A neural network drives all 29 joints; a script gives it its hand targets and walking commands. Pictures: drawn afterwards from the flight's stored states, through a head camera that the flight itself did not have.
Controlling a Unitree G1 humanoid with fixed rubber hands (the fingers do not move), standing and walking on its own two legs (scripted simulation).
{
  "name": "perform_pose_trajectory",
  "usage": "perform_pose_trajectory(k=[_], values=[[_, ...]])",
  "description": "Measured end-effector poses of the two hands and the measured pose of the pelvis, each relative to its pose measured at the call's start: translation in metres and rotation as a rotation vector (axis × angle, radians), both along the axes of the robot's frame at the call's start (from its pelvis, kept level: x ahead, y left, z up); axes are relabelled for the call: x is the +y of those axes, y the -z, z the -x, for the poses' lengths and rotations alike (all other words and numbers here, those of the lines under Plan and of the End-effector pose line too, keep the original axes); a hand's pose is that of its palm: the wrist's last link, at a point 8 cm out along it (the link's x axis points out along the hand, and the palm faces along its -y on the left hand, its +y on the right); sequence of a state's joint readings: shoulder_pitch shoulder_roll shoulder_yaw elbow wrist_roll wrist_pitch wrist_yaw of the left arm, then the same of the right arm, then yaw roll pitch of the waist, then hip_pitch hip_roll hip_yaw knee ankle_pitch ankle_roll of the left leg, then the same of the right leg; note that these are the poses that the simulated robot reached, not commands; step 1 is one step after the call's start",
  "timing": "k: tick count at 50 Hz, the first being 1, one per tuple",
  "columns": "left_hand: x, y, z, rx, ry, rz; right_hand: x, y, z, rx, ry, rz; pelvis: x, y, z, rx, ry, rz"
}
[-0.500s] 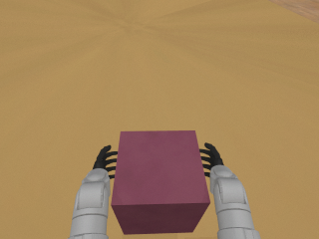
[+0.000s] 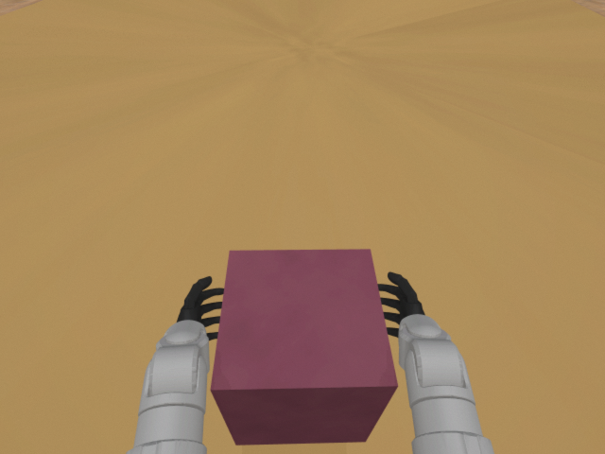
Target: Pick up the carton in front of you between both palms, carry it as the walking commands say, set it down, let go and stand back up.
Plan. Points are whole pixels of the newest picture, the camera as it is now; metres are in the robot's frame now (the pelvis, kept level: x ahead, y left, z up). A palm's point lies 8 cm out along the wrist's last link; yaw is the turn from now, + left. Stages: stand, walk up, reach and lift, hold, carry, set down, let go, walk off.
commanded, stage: hold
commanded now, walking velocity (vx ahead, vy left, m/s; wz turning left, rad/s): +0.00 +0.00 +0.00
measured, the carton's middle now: (300, 350) +0.30 +0.00 -0.05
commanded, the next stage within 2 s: set down in 0.06 s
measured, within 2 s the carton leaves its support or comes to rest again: neither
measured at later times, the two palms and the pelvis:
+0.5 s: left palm (212, 332) +0.33 +0.14 -0.03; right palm (399, 324) +0.34 -0.16 -0.03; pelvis -0.02 -0.05 -0.03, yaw +4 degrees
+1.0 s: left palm (230, 356) +0.39 +0.14 -0.22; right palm (377, 358) +0.37 -0.16 -0.22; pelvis -0.04 -0.01 -0.15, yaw +3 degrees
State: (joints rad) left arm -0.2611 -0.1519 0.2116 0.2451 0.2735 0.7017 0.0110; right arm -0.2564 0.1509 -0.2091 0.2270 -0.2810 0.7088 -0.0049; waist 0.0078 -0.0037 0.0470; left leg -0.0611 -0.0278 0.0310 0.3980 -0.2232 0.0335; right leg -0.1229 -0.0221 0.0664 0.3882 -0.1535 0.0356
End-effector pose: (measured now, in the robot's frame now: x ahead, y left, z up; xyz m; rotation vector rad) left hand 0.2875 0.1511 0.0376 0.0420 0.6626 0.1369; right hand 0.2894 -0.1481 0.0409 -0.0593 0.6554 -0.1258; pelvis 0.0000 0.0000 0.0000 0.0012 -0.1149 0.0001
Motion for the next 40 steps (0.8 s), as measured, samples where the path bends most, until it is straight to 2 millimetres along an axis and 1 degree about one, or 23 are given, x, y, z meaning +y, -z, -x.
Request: perform_pose_trajectory(k=[4, 8, 11, 14, 18, 21, 23, 29, 32, 34, 37, 40], values=[[0.002, -0.005, 0.008, -0.004, -0.049, -0.003, 0.003, -0.004, -0.007, -0.004, -0.039, -0.006, -0.010, 0.000, 0.002, -0.015, -0.035, -0.001], [-0.004, -0.008, 0.007, -0.001, -0.067, -0.001, -0.003, -0.005, -0.012, -0.002, -0.041, -0.024, -0.021, 0.001, 0.005, -0.021, -0.055, 0.000], [-0.010, -0.007, 0.001, 0.005, -0.070, 0.001, -0.008, -0.004, -0.017, 0.005, -0.028, -0.037, -0.029, 0.003, 0.007, -0.020, -0.065, 0.000], [-0.013, -0.001, -0.009, 0.012, -0.064, 0.007, -0.011, 0.000, -0.024, 0.012, -0.010, -0.045, -0.037, 0.006, 0.011, -0.013, -0.069, 0.002], [-0.012, 0.013, -0.023, 0.023, -0.055, 0.010, -0.010, 0.013, -0.035, 0.023, 0.005, -0.050, -0.045, 0.012, 0.015, 0.019, -0.070, 0.007], [-0.011, 0.032, -0.032, 0.040, -0.044, 0.001, -0.009, 0.033, -0.042, 0.039, 0.010, -0.047, -0.048, 0.017, 0.019, 0.076, -0.072, 0.011], [-0.011, 0.050, -0.037, 0.052, -0.032, -0.010, -0.009, 0.051, -0.045, 0.050, 0.010, -0.041, -0.049, 0.021, 0.021, 0.128, -0.073, 0.013], [-0.012, 0.120, -0.047, 0.056, 0.011, -0.030, -0.010, 0.123, -0.046, 0.052, 0.023, -0.024, -0.046, 0.039, 0.032, 0.321, -0.065, 0.017], [-0.011, 0.156, -0.052, 0.042, 0.020, -0.020, -0.009, 0.160, -0.047, 0.038, 0.039, -0.027, -0.042, 0.054, 0.037, 0.425, -0.061, 0.018], [-0.009, 0.177, -0.057, 0.028, 0.018, -0.008, -0.008, 0.180, -0.049, 0.023, 0.052, -0.037, -0.039, 0.066, 0.039, 0.491, -0.058, 0.020], [-0.007, 0.198, -0.066, -0.001, 0.014, 0.014, -0.006, 0.202, -0.056, -0.007, 0.070, -0.052, -0.032, 0.085, 0.041, 0.579, -0.057, 0.022], [-0.006, 0.212, -0.077, -0.023, 0.007, 0.036, -0.005, 0.216, -0.065, -0.030, 0.083, -0.061, -0.026, 0.103, 0.041, 0.646, -0.058, 0.026]])
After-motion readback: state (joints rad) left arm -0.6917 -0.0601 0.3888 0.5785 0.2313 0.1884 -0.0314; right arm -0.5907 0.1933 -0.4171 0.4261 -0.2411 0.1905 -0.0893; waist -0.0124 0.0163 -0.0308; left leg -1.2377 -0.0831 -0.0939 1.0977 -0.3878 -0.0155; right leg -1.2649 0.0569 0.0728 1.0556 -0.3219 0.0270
